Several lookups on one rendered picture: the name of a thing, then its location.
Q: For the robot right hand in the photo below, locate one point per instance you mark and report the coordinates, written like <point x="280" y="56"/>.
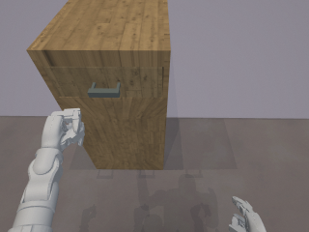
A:
<point x="251" y="221"/>

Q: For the cabinet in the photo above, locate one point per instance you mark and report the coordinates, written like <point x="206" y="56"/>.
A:
<point x="125" y="133"/>

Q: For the handle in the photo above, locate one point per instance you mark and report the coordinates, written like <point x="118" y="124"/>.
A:
<point x="94" y="92"/>

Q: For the drawer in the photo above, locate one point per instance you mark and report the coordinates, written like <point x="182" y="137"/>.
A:
<point x="136" y="82"/>

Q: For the robot left hand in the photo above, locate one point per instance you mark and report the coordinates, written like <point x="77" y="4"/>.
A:
<point x="56" y="134"/>

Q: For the left robot forearm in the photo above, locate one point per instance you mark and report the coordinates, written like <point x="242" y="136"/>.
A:
<point x="39" y="200"/>

